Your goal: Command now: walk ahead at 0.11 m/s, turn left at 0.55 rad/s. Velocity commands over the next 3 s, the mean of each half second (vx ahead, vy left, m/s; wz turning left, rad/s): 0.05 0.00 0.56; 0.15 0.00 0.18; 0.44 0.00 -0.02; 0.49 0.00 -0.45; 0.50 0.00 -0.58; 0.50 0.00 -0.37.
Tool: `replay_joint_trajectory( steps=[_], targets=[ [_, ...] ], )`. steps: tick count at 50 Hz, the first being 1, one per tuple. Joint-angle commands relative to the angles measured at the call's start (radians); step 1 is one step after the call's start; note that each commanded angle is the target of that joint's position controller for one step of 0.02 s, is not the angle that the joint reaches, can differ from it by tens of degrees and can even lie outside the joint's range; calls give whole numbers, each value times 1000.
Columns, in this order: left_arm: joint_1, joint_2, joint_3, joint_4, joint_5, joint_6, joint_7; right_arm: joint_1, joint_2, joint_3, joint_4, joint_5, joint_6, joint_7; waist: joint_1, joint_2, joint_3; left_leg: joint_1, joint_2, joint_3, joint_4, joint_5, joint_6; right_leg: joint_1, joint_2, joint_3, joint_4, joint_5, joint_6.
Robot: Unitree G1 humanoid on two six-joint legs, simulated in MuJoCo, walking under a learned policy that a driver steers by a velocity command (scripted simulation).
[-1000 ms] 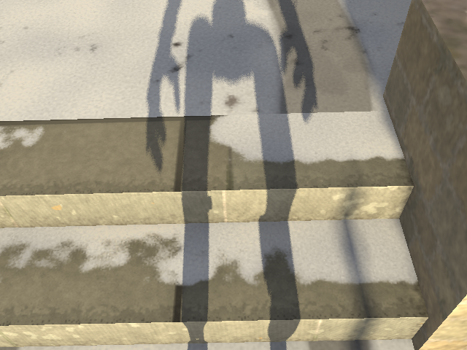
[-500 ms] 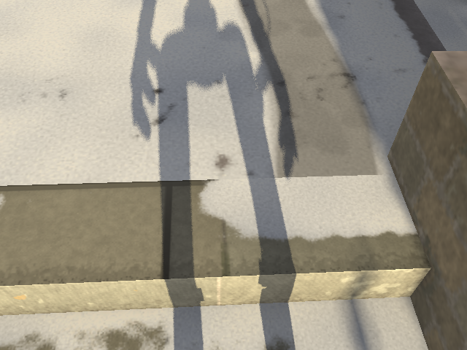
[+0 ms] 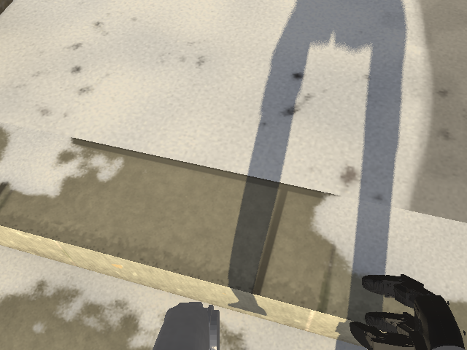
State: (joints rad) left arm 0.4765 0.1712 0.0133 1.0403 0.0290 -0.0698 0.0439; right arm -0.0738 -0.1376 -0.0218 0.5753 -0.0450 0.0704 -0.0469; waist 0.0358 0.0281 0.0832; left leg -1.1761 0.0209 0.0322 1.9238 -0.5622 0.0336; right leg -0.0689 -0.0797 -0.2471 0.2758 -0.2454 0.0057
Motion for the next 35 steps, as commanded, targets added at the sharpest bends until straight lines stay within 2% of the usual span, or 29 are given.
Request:
replay_joint_trajectory(
  steps=[1,2,3,4,5,6,7,8,9,10,11,12,13,14,16,17,18,19,20,21,22,24,27,29,30,31,32,34,35],
  targets=[
    [31,149,25,-40,0,14,26,-159,14,22,-204,-12,-7,20,-28,-129,-63,-153,65,18,-184,9,-25,194,-214,133,-130,408,-162],
    [-21,166,31,-77,-10,28,25,-107,9,32,-202,-3,0,37,-41,-128,-126,28,77,84,-402,78,-25,158,-165,65,-138,506,-183],
    [-26,202,43,-95,-13,31,28,-126,41,44,-225,27,0,48,-34,-182,-168,206,78,85,-582,80,8,148,-197,64,-179,669,-185],
    [-41,220,52,-110,-15,39,25,-98,24,38,-214,32,9,47,-41,-151,-195,325,43,122,-690,85,25,170,-200,31,-148,804,-170],
    [-53,245,59,-133,-26,51,15,-23,-5,21,-170,31,21,45,-42,-117,-239,456,-37,231,-745,7,42,170,-191,-21,-50,1084,-170],
    [-71,317,74,-159,-43,47,-12,124,-51,6,-142,31,12,54,-95,-220,-325,615,-88,235,-727,37,84,198,-232,-31,147,1604,-163],
    [-131,342,88,-193,-60,36,-43,300,-93,-10,-94,40,-7,58,-168,-254,-430,835,-101,114,-879,148,130,116,-191,-38,398,1594,-107],
    [-179,332,89,-268,-61,16,-67,371,-154,-40,-68,50,-14,51,-214,-165,-466,1108,-69,-133,-1042,173,173,-223,-102,-1,666,1182,-38],
    [-260,247,80,-367,-39,12,-92,301,-345,-108,-101,34,-4,44,-212,251,-526,1183,207,-754,-1453,264,295,-545,143,76,1226,-88,30],
    [-189,137,63,-365,11,20,-89,170,-355,-122,-140,28,4,36,-108,138,-566,1047,277,-884,-1530,215,297,-559,111,338,1534,-105,5],
    [-313,141,56,-352,-51,20,-68,150,-302,-59,-128,4,-30,22,-140,67,-478,953,279,-901,-1556,36,276,-678,138,409,1688,-121,-15],
    [-362,89,41,-413,-51,25,-38,174,-252,-47,-81,31,-59,32,-87,-11,-277,810,228,-788,-1549,42,202,-761,119,361,1686,-115,-34],
    [-337,51,18,-424,-27,34,-12,196,-195,-27,-31,47,-76,37,-38,-30,-189,738,184,-679,-1503,45,147,-814,92,351,1674,-96,-56],
    [-282,38,7,-428,-25,41,-9,182,-167,-22,9,51,-80,39,19,-7,-115,646,128,-572,-1495,46,122,-802,84,341,1690,-81,-69],
    [-247,26,-15,-458,-22,53,-10,203,-138,-8,32,55,-82,37,53,34,-101,633,56,-418,-1461,178,78,-856,68,339,1697,-4,-67],
    [-243,38,-17,-462,-24,54,-8,206,-143,-6,28,55,-84,36,60,16,-110,643,33,-363,-1444,254,66,-870,62,341,1680,33,-61],
    [-279,37,-21,-486,-22,57,-3,188,-151,-2,4,53,-79,22,59,-20,-124,635,10,-338,-1444,295,45,-865,54,346,1602,81,-42],
    [-299,59,-20,-504,-18,66,7,157,-190,-8,-19,59,-71,9,68,-27,-119,619,-24,-302,-1470,307,14,-829,52,320,1428,132,-25],
    [-347,67,-15,-527,-8,68,18,156,-207,-7,-39,61,-65,-8,52,-12,-135,626,-35,-312,-1493,329,0,-799,62,308,1338,185,-6],
    [-336,64,-10,-523,-5,77,25,142,-212,-3,-64,51,-62,-20,43,29,-172,656,-18,-341,-1503,395,-11,-795,84,279,1401,210,18],
    [-309,40,-12,-512,-17,93,32,157,-213,8,-77,38,-56,-30,27,61,-209,737,7,-373,-1483,391,4,-854,93,286,1533,202,45],
    [-301,32,-13,-519,-42,113,42,195,-219,22,-102,38,-43,-43,-11,55,-198,822,33,-407,-1491,282,16,-943,89,326,1617,160,81],
    [-348,45,-9,-551,-52,115,54,255,-214,33,-120,37,-24,-55,-63,55,-151,907,56,-449,-1513,233,20,-993,95,353,1628,85,117],
    [-369,37,-13,-563,-67,116,56,278,-191,41,-133,30,-18,-68,-93,61,-157,1010,79,-478,-1499,264,33,-1031,109,374,1672,47,139],
    [-317,253,62,-489,-25,30,4,321,-231,75,-144,-30,-100,35,-86,264,-82,899,116,-503,-1517,78,69,-1097,129,453,1752,134,158],
    [-326,299,80,-459,-11,4,-8,317,-215,61,-124,-23,-131,72,-88,171,-94,935,135,-523,-1518,16,93,-1105,115,448,1730,105,169],
    [-349,275,73,-439,-15,-1,-6,294,-212,69,-129,-7,-138,83,-81,66,-119,949,130,-542,-1496,-10,85,-1125,110,448,1665,117,176],
    [-340,218,57,-412,-10,-11,0,270,-201,76,-129,17,-151,81,-72,62,-148,971,102,-527,-1483,31,95,-1085,96,438,1561,129,173],
    [-295,205,58,-391,-9,-6,-13,225,-175,89,-133,38,-154,83,-41,74,-175,930,85,-504,-1491,29,110,-999,70,411,1537,140,177]
  ],
)
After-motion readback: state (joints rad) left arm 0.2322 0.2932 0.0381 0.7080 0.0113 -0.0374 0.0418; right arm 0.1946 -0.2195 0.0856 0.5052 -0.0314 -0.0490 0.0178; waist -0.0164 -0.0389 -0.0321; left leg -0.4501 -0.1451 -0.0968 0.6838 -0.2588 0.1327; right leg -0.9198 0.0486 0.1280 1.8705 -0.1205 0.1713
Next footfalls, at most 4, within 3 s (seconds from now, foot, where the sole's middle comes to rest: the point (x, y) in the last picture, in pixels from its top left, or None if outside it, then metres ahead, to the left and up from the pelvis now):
0.12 left None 0.26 0.14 -0.63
1.26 right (272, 230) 0.61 -0.02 -0.47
1.80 left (171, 165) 0.80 0.25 -0.47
2.32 right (267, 78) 1.13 -0.01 -0.47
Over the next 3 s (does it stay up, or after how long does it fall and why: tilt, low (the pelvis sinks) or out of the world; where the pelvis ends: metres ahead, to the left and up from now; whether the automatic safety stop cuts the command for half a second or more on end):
stays up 1.32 0.03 0.30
